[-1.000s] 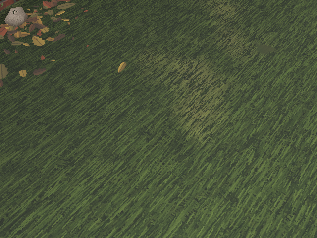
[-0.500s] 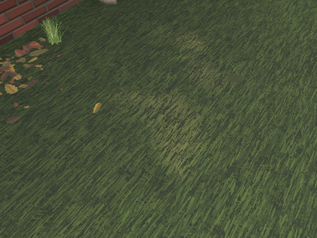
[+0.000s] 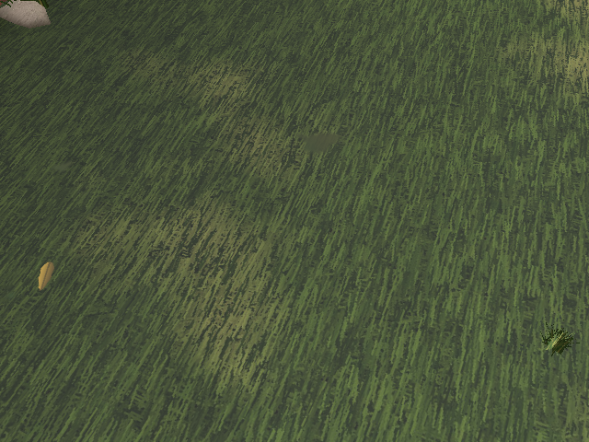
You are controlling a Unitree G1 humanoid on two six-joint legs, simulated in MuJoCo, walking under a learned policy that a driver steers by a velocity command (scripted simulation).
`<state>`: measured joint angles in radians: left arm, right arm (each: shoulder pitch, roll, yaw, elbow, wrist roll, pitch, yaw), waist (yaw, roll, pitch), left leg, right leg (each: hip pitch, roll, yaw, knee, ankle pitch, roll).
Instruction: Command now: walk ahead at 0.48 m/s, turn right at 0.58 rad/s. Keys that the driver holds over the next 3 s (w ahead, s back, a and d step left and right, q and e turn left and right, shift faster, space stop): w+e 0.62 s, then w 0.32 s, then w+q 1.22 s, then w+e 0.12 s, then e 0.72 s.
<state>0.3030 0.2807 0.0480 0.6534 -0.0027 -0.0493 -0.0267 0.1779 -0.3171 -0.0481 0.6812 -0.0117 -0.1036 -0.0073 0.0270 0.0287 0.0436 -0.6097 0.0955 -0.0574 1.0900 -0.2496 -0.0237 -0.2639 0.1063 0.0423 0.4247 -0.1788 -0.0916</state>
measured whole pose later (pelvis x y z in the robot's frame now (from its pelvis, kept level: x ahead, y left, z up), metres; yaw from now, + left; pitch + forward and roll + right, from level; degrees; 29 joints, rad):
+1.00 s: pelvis +0.52 -0.13 +0.00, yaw -28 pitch +1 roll -1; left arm 0.26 0.27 0.05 0.69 0.00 -0.06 -0.03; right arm 0.21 -0.32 -0.04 0.80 0.02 -0.08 0.01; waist 0.01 0.04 0.05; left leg -0.54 0.12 -0.02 1.12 -0.30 -0.01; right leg -0.24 0.08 -0.03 0.39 -0.17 -0.07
